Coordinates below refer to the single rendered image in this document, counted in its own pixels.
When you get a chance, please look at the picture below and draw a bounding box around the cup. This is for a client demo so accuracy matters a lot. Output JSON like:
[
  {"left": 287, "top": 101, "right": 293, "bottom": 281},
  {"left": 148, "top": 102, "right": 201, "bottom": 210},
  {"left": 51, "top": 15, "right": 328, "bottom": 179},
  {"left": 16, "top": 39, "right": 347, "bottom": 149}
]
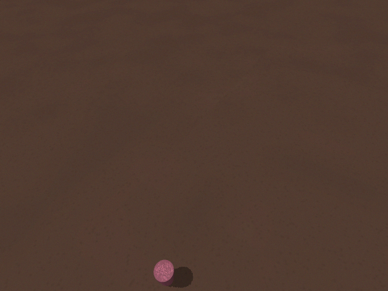
[{"left": 153, "top": 259, "right": 175, "bottom": 286}]

